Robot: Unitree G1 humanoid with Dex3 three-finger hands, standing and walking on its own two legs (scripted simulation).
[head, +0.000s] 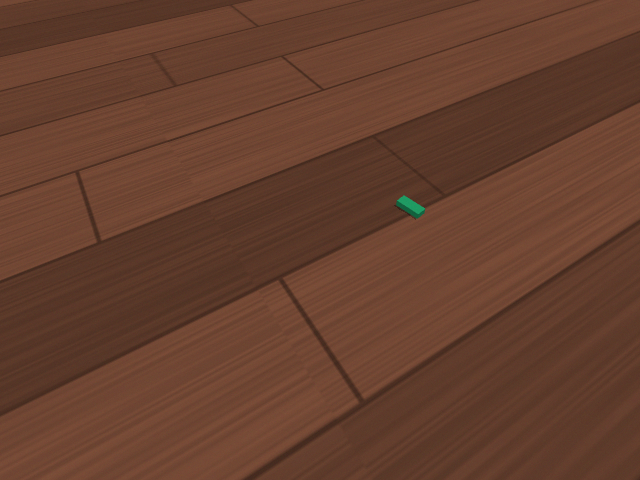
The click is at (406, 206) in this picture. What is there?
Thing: flat box
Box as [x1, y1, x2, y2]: [396, 195, 424, 218]
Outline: 397,200 396,204 417,218 424,212 423,207 404,195
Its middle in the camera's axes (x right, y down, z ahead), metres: +0.41 -0.17 +1.76
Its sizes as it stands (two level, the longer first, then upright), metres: 0.121 0.050 0.029
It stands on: the floor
